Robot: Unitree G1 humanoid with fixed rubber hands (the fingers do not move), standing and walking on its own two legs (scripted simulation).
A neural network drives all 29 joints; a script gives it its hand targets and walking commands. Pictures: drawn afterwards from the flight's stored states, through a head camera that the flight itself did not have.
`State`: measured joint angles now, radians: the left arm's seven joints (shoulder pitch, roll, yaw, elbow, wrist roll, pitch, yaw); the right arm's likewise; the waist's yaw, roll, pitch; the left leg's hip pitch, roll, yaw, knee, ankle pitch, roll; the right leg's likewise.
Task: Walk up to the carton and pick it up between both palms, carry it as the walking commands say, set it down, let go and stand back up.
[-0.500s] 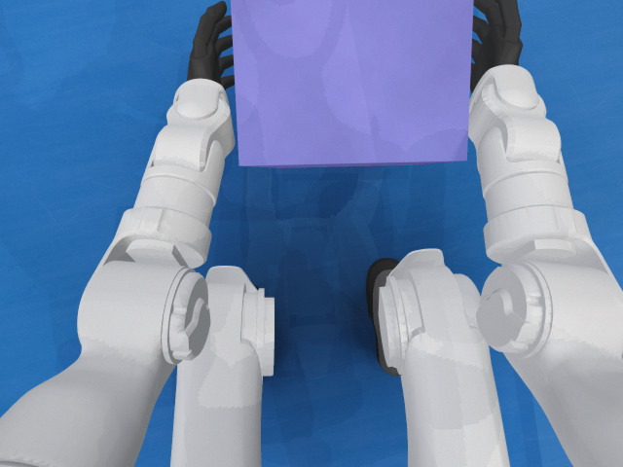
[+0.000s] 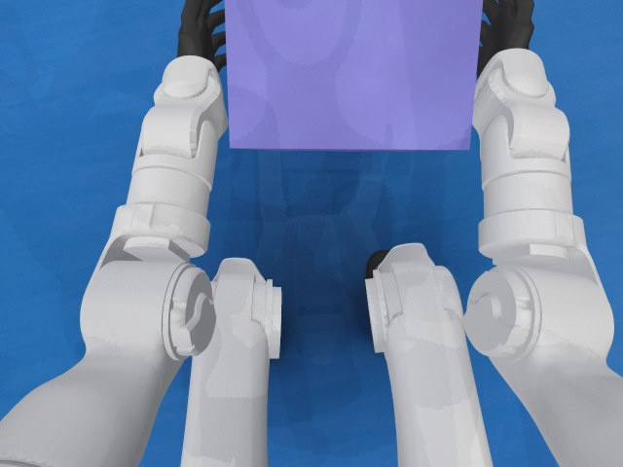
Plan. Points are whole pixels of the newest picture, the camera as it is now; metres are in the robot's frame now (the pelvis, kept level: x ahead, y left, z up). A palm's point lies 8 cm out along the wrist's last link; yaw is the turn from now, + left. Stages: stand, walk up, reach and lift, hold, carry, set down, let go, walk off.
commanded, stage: reach and lift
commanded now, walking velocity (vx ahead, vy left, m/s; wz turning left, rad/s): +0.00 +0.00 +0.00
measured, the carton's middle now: (346, 61) +0.53 -0.07 -0.20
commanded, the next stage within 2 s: none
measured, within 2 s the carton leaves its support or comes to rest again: neither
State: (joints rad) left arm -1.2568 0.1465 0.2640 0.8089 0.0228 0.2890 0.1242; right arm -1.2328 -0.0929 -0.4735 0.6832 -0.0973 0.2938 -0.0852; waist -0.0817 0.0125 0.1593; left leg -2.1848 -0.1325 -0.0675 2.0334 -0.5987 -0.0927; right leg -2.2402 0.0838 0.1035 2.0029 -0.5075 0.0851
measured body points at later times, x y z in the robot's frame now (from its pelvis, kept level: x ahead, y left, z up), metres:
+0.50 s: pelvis -0.03 +0.00 +0.05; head +0.33 -0.03 +0.30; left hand +0.52 +0.09 -0.11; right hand +0.49 -0.22 -0.09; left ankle +0.10 +0.13 -0.38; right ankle +0.12 -0.14 -0.38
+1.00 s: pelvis -0.04 +0.01 +0.10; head +0.30 -0.03 +0.38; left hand +0.50 +0.09 -0.03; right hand +0.48 -0.21 -0.01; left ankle +0.10 +0.13 -0.38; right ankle +0.12 -0.14 -0.38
